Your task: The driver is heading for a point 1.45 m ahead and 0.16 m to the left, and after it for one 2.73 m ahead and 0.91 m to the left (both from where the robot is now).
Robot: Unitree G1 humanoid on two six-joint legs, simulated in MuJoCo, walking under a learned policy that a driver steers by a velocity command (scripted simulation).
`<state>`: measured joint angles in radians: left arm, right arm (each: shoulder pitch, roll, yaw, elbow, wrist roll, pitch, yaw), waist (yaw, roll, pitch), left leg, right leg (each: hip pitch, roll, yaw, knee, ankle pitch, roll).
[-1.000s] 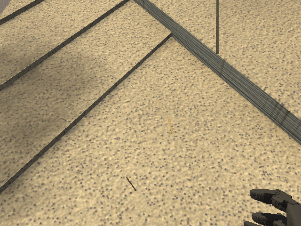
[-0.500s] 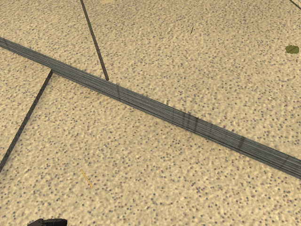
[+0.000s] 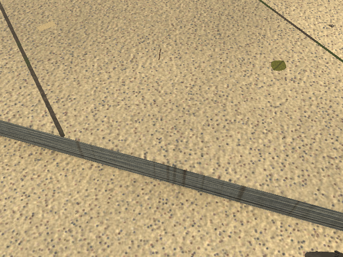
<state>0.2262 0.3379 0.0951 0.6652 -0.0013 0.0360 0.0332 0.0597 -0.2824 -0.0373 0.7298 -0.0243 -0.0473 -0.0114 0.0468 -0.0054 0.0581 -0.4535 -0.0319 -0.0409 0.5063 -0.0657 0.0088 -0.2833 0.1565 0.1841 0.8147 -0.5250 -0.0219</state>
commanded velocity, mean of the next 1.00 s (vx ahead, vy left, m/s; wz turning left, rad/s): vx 0.17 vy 0.00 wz -0.12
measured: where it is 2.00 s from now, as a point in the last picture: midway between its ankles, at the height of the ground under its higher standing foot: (177, 237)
